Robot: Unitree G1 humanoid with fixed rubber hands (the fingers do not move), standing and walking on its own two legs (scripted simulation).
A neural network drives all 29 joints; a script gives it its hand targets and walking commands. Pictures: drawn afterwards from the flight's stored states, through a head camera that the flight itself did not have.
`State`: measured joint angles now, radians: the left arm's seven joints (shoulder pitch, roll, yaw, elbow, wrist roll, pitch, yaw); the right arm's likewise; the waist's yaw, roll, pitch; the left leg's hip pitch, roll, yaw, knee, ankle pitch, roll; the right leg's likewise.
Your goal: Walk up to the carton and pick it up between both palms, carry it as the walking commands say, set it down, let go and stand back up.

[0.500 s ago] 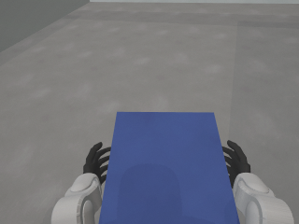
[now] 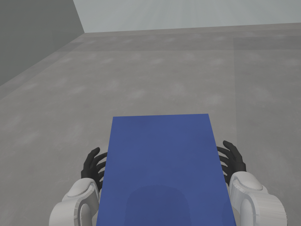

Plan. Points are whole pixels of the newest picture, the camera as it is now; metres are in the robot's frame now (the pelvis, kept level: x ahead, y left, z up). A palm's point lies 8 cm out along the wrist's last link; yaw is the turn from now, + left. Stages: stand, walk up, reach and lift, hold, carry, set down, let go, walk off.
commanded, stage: carry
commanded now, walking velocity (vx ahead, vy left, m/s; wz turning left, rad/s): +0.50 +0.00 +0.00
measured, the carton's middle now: (162, 180) +0.25 +0.00 +0.04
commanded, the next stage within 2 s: none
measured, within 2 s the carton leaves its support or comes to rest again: neither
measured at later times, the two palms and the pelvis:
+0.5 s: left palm (103, 107) +0.52 +0.21 +0.08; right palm (189, 89) +0.55 -0.11 +0.10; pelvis +0.32 +0.03 +0.00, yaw +3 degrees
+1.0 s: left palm (117, 95) +0.63 +0.18 +0.05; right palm (191, 79) +0.69 -0.13 +0.06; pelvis +0.42 -0.01 -0.01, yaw +7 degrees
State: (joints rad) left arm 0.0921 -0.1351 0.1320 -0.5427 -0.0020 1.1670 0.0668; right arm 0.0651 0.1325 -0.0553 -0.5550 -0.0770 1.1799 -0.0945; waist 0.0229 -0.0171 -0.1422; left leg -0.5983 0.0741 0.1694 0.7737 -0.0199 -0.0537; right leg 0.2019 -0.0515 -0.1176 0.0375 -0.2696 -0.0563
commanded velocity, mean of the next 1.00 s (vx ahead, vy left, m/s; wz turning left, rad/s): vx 0.08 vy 0.00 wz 0.00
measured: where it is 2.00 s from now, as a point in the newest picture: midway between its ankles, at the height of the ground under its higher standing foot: outside the picture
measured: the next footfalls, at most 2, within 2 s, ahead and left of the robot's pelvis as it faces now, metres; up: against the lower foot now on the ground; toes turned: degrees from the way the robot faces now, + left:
left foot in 0.14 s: +0.29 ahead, +0.12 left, +0.00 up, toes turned +12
right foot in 0.58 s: +0.54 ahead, -0.10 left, +0.00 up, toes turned -9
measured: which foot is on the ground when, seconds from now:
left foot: up 0.00-0.12, down 0.14-0.78, up 0.80-1.00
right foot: down 0.00-0.20, up 0.22-0.56, down 0.58-1.00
